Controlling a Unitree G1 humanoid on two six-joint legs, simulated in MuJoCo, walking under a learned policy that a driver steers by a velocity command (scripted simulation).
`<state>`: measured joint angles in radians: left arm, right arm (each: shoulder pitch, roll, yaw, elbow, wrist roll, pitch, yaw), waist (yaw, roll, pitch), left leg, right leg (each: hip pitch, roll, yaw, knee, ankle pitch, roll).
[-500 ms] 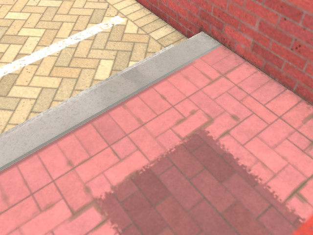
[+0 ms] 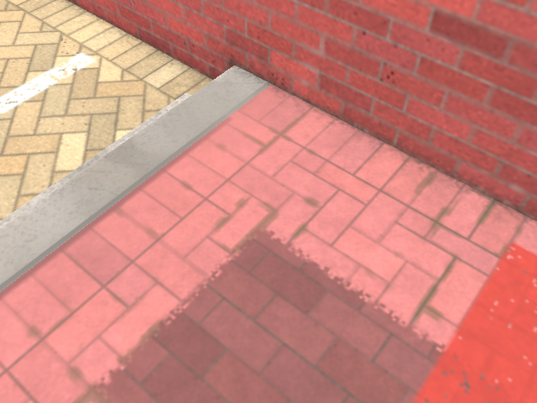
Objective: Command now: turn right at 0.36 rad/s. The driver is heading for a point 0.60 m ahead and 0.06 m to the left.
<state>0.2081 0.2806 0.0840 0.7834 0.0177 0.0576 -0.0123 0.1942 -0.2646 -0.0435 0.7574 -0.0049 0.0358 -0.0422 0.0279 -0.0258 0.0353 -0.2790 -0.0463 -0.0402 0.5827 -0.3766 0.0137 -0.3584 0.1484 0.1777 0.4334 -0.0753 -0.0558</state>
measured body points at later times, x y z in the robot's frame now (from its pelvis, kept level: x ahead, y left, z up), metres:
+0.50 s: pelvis +0.04 -0.01 +0.01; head +0.05 -0.03 +0.46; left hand +0.14 +0.25 -0.11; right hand +0.06 -0.29 -0.13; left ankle +0.02 +0.10 -0.70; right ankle -0.01 -0.10 -0.74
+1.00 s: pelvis +0.29 +0.04 -0.01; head +0.32 +0.05 +0.44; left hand +0.31 +0.30 -0.14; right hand +0.43 -0.22 -0.13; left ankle +0.33 +0.09 -0.74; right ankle +0.21 -0.11 -0.64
